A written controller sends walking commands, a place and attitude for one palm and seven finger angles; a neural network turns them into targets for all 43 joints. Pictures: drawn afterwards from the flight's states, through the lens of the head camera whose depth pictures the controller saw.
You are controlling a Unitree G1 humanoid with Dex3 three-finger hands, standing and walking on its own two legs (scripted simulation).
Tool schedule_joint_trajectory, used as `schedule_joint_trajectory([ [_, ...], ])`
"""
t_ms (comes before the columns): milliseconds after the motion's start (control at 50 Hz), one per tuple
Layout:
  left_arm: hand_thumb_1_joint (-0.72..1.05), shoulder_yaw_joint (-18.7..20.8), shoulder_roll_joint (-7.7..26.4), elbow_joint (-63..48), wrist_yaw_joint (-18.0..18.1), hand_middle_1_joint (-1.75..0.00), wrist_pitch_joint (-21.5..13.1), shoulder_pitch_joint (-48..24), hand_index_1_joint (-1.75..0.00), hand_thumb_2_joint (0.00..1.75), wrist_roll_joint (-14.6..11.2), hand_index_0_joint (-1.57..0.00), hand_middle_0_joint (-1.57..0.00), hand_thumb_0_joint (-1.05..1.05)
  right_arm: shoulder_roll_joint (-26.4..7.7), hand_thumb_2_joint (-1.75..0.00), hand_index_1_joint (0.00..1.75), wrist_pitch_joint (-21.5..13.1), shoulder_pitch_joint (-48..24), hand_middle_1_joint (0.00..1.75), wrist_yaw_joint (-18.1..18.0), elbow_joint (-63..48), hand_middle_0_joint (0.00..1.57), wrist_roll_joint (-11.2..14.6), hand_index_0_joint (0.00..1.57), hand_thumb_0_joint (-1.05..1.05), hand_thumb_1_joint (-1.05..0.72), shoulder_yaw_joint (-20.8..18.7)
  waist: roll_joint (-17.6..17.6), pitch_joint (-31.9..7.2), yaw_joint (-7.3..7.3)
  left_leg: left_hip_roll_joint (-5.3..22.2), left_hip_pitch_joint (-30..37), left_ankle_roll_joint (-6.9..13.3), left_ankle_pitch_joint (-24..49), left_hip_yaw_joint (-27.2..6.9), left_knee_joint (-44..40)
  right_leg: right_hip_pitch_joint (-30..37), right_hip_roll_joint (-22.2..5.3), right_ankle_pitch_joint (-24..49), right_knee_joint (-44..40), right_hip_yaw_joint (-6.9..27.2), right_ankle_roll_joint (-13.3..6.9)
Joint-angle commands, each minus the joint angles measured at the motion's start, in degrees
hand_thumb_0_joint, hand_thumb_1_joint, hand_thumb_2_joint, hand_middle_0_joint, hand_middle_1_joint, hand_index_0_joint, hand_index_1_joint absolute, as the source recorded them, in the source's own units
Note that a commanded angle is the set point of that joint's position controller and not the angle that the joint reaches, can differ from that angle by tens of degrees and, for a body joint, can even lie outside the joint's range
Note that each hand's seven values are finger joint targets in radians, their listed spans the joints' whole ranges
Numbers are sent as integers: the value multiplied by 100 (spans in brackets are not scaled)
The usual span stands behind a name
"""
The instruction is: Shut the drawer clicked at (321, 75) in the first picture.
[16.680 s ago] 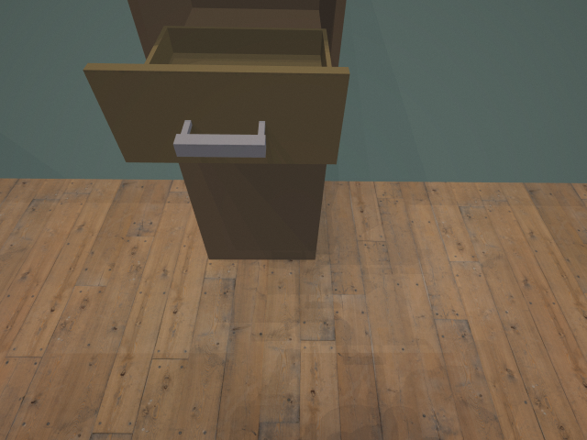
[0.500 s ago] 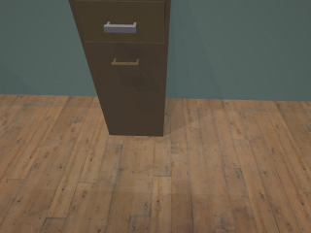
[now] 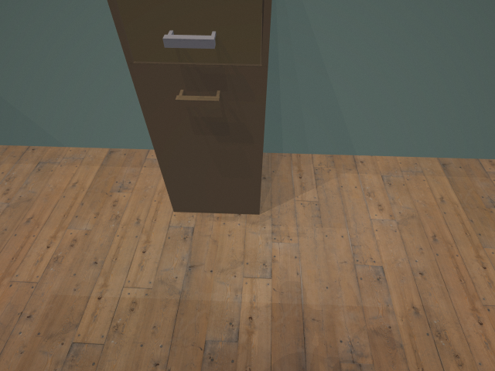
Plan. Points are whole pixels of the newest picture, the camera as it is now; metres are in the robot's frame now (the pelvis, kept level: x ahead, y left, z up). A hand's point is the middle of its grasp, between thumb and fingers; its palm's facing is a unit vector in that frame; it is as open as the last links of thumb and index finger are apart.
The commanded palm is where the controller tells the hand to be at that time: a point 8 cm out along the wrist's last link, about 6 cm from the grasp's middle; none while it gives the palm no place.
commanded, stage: look to check the result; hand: left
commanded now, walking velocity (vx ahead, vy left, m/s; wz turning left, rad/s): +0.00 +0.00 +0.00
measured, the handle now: (191, 37) +0.91 +0.20 +0.11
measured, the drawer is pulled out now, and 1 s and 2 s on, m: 0.00 0.00 0.00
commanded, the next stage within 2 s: stand and wait in 0.04 s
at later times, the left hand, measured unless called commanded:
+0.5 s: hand out of the picture +0.05 +0.20 -0.17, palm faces +0.01 -0.97 -0.25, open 7.4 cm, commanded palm none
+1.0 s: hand out of the picture +0.06 +0.21 -0.17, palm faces +0.00 -0.96 -0.26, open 7.4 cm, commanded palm none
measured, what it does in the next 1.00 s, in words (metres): stands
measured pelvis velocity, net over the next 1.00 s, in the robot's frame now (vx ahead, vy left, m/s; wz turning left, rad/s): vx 0.02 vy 0.00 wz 0.00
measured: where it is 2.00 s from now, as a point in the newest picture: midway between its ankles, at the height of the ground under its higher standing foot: outside the picture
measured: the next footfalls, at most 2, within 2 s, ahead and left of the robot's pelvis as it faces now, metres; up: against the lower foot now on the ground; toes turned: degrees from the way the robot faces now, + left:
none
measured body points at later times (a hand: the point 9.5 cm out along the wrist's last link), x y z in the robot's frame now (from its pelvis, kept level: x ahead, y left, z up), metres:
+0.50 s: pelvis +0.01 +0.00 +0.00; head +0.03 -0.01 +0.45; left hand +0.05 +0.25 -0.15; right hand +0.03 -0.25 -0.16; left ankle +0.03 +0.12 -0.74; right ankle +0.01 -0.11 -0.74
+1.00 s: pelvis +0.02 +0.00 +0.00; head +0.03 -0.01 +0.45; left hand +0.06 +0.26 -0.15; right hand +0.05 -0.26 -0.15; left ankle +0.03 +0.12 -0.74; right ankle +0.01 -0.11 -0.74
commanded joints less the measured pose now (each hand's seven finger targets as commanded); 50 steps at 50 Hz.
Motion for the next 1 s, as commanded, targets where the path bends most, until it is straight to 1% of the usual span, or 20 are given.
schedule_joint_trajectory([
  [0, 90, 104, 768, -177, 23, -30, -75, 226, -30, 90, 21, -20, -20, 0, -705, -90, 30, -38, 280, 30, -17, -147, 20, -8, 20, 0, -90, -86, 19, 10, 26, 523, 249, 138, 213, -510, -463, -335, -573, 124, -663, 523, -210],
  [20, 90, 108, 764, -175, 20, -30, -71, 158, -30, 90, 19, -20, -20, 0, -699, -90, 30, -39, 248, 30, -16, -138, 20, -15, 20, 0, -90, -78, -54, 62, 14, 535, 210, 136, 162, -520, -509, -325, -576, 79, -679, 509, -206],
  [120, 90, 111, 836, -185, 8, -30, -80, 82, -30, 90, 19, -20, -20, 0, -789, -90, 30, -56, 113, 30, -13, -148, 20, -16, 20, 0, -90, -80, 49, -25, 23, 556, 307, 131, 312, -513, -532, -245, -595, 269, -677, 501, -196],
  [160, 90, 115, 878, -190, 3, -30, -88, 64, -30, 90, 16, -20, -20, 0, -823, -90, 30, -70, 75, 30, -12, -142, 20, -14, 20, 0, -90, -77, 33, -130, 40, 562, 349, 132, 397, -517, -543, -148, -607, 390, -676, 506, -192],
  [200, 90, 120, 912, -202, 5, -30, -94, 22, -30, 90, 21, -20, -20, 0, -884, -90, 30, -64, 37, 30, -13, -157, 20, -4, 20, 0, -90, -88, -54, -92, 31, 566, 361, 126, 454, -524, -541, -164, -595, 449, -675, 505, -192],
  [320, 90, 120, 1005, -203, -2, -30, -103, -53, -30, 90, 14, -20, -20, 0, -946, -90, 30, -68, -66, 30, -4, -139, 20, -12, 20, 0, -90, -77, -16, -122, 37, 572, 421, 113, 500, -505, -568, -91, -632, 510, -739, 498, -189],
  [400, 90, 130, 1052, -221, -5, -30, -113, -86, -30, 90, 13, -20, -20, 0, -1020, -90, 30, -71, -94, 30, -3, -155, 20, -6, 20, 0, -90, -88, -70, -154, 38, 580, 459, 110, 544, -513, -582, -63, -620, 546, -765, 518, -193],
  [460, 90, 116, 1081, -212, -11, -30, -103, -117, -30, 90, 8, -20, -20, 0, -1029, -90, 30, -74, -149, 30, -1, -128, 20, -10, 20, 0, -90, -68, 56, -132, 42, 579, 459, 107, 500, -519, -628, -38, -638, 514, -786, 523, -188],
  [480, 90, 119, 1091, -213, -13, -30, -103, -146, -30, 90, 7, -20, -20, 0, -1041, -90, 30, -72, -146, 30, -3, -126, 20, -13, 20, 0, -90, -69, -41, -129, 32, 584, 445, 106, 469, -533, -647, -35, -619, 477, -789, 529, -190],
  [500, 90, 121, 1103, -224, -12, -30, -107, -126, -30, 90, 13, -20, -20, 0, -1085, -90, 30, -69, -170, 30, -1, -146, 20, -6, 20, 0, -90, -79, -15, -112, 44, 585, 473, 107, 519, -518, -622, -69, -625, 522, -794, 527, -190],
  [520, 90, 118, 1113, -215, -14, -30, -102, -167, -30, 90, 12, -20, -20, 0, -1052, -90, 30, -70, -166, 30, 1, -126, 20, -12, 20, 0, -90, -73, 48, -88, 32, 589, 440, 100, 479, -516, -649, -56, -627, 481, -796, 518, -186],
  [560, 90, 119, 1123, -212, -19, -30, -103, -173, -30, 90, 8, -20, -20, 0, -1091, -90, 30, -82, -180, 30, -1, -121, 20, -14, 20, 0, -90, -64, 22, -171, 41, 599, 467, 104, 529, -525, -663, 4, -632, 539, -779, 517, -186],
  [600, 90, 129, 1153, -216, -16, -30, -118, -150, -30, 90, 13, -20, -20, 0, -1132, -90, 30, -92, -194, 30, -3, -144, 20, 1, 20, 0, -90, -79, -85, -286, 44, 613, 573, 115, 670, -529, -634, 35, -637, 669, -767, 512, -183],
  [640, 90, 126, 1169, -210, -17, -30, -119, -202, -30, 90, 9, -20, -20, 0, -1138, -90, 30, -98, -199, 30, -3, -137, 20, -6, 20, 0, -90, -76, -14, -302, 31, 616, 566, 108, 681, -517, -654, 79, -647, 720, -765, 513, -182],
  [660, 90, 127, 1181, -218, -18, -30, -120, -208, -30, 90, 7, -20, -20, 0, -1145, -90, 30, -99, -232, 30, -4, -133, 20, -4, 20, 0, -90, -69, 37, -239, 41, 609, 540, 103, 696, -517, -653, 73, -649, 750, -782, 516, -184],
  [680, 90, 127, 1186, -211, -18, -30, -118, -211, -30, 90, 8, -20, -20, 0, -1139, -90, 30, -96, -244, 30, -2, -132, 20, -3, 20, 0, -90, -72, -26, -196, 40, 610, 526, 103, 646, -524, -679, 51, -646, 696, -797, 507, -182],
  [800, 90, 135, 1219, -221, -15, -30, -129, -204, -30, 90, 14, -20, -20, 0, -1203, -90, 30, -99, -275, 30, -2, -148, 20, 2, 20, 0, -90, -79, -16, -270, 41, 623, 612, 102, 728, -516, -675, 73, -645, 787, -794, 524, -179],
  [820, 90, 133, 1229, -220, -18, -30, -123, -240, -30, 90, 13, -20, -20, 0, -1190, -90, 30, -96, -290, 30, 0, -140, 20, -2, 20, 0, -90, -72, -23, -190, 37, 623, 561, 94, 658, -508, -697, 54, -652, 724, -818, 509, -169],
  [880, 90, 126, 1245, -221, -26, -30, -126, -237, -30, 90, 10, -20, -20, 0, -1217, -90, 30, -99, -305, 30, 5, -128, 20, -6, 20, 0, -90, -73, -25, -191, 37, 611, 557, 92, 574, -508, -716, 46, -655, 635, -861, 544, -176],
  [980, 90, 131, 1284, -228, -23, -30, -147, -239, -30, 90, 5, -20, -20, 0, -1252, -90, 30, -113, -347, 30, 1, -144, 20, -2, 20, 0, -90, -80, -71, -332, 40, 624, 670, 97, 808, -497, -672, 133, -680, 969, -823, 531, -181],
])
